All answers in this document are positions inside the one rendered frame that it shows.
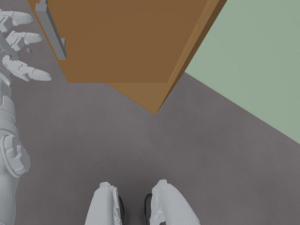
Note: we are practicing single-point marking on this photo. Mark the left robot forearm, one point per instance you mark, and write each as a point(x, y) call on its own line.
point(7, 107)

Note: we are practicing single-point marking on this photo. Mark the robot left upper arm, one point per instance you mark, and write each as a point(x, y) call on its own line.
point(14, 161)

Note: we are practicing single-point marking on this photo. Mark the left robot thigh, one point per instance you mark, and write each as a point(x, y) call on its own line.
point(101, 210)

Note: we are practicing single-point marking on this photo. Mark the left robot hand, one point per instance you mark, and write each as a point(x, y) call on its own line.
point(15, 42)

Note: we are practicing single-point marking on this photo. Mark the cupboard door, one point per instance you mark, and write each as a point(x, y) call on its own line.
point(122, 41)

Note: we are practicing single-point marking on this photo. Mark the robot left shin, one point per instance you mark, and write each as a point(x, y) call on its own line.
point(116, 214)

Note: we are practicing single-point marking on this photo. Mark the handle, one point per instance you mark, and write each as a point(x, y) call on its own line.
point(46, 20)

